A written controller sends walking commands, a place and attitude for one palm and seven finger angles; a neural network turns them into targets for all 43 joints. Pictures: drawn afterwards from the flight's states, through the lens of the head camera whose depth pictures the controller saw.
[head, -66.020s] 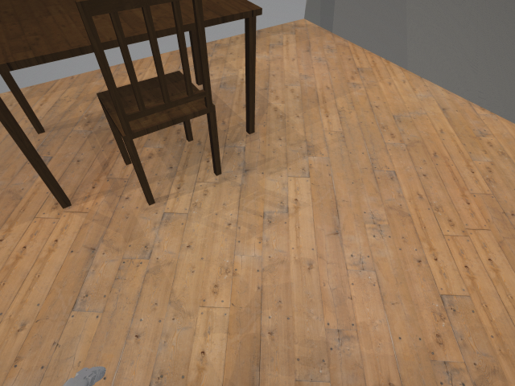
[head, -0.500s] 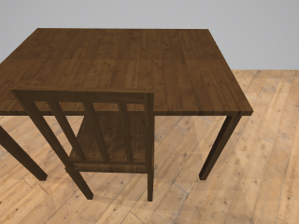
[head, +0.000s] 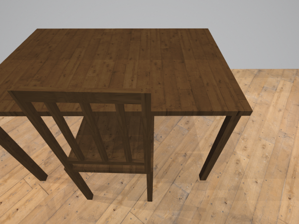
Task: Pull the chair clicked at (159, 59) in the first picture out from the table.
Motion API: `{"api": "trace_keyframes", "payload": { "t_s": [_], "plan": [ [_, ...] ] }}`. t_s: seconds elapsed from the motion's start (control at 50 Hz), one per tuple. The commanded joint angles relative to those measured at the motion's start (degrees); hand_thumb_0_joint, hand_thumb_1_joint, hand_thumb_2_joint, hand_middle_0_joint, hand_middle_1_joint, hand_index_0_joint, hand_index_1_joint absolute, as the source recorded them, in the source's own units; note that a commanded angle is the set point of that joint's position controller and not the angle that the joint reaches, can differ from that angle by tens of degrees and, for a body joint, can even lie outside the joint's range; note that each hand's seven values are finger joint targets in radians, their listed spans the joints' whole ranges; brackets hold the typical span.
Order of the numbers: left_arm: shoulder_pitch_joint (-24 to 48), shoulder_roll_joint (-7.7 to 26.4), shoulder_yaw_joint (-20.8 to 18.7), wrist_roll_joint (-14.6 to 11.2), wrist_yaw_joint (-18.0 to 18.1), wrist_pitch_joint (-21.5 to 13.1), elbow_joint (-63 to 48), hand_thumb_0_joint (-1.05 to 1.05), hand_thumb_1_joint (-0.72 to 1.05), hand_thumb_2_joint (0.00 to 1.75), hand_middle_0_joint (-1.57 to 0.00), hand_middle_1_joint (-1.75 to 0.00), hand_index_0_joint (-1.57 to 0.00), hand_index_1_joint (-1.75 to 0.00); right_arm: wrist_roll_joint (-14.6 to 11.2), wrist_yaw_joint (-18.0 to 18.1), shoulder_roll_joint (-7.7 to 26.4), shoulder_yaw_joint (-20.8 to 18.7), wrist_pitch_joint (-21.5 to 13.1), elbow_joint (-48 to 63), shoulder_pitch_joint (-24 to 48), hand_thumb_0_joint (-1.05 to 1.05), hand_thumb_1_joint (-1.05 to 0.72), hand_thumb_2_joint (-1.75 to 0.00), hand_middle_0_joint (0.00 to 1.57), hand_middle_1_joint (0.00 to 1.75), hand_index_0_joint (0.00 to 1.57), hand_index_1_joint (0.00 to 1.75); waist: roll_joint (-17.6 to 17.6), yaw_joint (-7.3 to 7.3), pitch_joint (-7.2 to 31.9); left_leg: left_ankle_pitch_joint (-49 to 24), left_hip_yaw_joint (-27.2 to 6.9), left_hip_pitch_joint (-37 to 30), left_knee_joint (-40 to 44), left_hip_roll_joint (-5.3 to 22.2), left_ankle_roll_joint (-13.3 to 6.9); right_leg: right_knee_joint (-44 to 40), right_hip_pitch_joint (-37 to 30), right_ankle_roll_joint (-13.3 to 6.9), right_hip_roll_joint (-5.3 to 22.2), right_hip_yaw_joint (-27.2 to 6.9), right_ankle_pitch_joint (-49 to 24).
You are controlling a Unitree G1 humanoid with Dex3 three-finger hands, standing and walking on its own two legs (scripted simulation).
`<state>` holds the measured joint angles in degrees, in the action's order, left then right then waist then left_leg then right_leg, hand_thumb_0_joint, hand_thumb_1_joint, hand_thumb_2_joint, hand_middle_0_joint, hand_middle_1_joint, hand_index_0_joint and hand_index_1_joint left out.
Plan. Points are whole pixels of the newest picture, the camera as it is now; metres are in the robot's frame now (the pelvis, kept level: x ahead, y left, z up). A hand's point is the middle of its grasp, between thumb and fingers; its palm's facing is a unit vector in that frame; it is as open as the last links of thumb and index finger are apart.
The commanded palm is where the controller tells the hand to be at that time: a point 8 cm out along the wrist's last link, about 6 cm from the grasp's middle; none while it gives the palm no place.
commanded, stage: look again from close up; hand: left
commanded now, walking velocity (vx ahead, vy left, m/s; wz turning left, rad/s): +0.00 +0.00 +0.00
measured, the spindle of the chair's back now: (96, 136) +0.43 +0.22 -0.07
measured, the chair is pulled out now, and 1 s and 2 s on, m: -0.08 -0.08 -0.08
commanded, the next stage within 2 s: raise the hand toward the chair's back in 0.82 s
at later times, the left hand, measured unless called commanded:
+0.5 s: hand out of the picture -0.02 +0.15 -0.17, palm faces +0.04 -0.98 -0.18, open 7.4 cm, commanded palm none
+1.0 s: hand out of the picture +0.03 +0.18 -0.15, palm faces +0.14 -0.96 -0.24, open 7.3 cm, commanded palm +0.10 +0.21 -0.07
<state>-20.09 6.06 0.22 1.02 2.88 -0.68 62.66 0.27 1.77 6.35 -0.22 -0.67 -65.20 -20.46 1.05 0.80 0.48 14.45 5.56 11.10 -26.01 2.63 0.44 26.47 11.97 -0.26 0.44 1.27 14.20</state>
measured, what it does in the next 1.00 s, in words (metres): stands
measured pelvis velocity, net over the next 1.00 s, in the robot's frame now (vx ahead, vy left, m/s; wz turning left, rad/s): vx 0.00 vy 0.00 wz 0.01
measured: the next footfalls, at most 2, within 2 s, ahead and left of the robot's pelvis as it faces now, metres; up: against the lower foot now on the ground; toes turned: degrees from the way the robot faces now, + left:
none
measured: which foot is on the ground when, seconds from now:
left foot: down 0.00-1.00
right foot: down 0.00-1.00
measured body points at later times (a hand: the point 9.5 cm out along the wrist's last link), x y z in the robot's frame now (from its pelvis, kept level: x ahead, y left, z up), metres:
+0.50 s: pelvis +0.00 -0.01 +0.00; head +0.00 -0.01 +0.45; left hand -0.02 +0.20 -0.16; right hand -0.04 -0.21 -0.17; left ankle -0.01 +0.12 -0.74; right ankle +0.00 -0.12 -0.74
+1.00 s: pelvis +0.00 +0.00 +0.00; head +0.01 +0.00 +0.45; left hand +0.02 +0.23 -0.13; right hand -0.01 -0.21 -0.16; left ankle -0.01 +0.12 -0.74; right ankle +0.00 -0.12 -0.74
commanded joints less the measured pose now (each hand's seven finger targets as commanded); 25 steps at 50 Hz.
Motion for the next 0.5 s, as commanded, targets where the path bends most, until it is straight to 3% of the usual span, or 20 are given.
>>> {"api": "trace_keyframes", "payload": {
  "t_s": [0.0, 0.48],
  "plan": [
    [-4.85, 5.80, -1.04, -0.15, 0.42, -0.52, -1.36, 0.00, 0.90, 0.90, -0.20, -0.30, -0.20, -0.30, -0.26, 0.47, 3.90, -0.89, -0.44, 0.96, -5.23, 0.00, -0.90, -0.90, 0.20, 0.30, 0.20, 0.30, -0.75, -0.28, -4.89, -5.21, -5.56, 0.34, 4.52, 3.75, -1.75, -6.32, 3.76, -1.45, 4.15, -5.57, -4.39],
    [-4.95, 5.67, -1.01, -0.17, 0.36, -0.48, -1.35, 0.00, 0.90, 0.90, -0.20, -0.30, -0.20, -0.30, -0.19, 0.56, 3.68, -0.91, -0.23, 0.94, -5.87, 0.00, -0.90, -0.90, 0.20, 0.30, 0.20, 0.30, -0.80, -0.21, -5.72, -3.78, -5.40, 0.91, 4.22, 3.49, -1.54, -7.62, 4.18, -1.53, 3.86, -5.78, -2.58]
  ]
}}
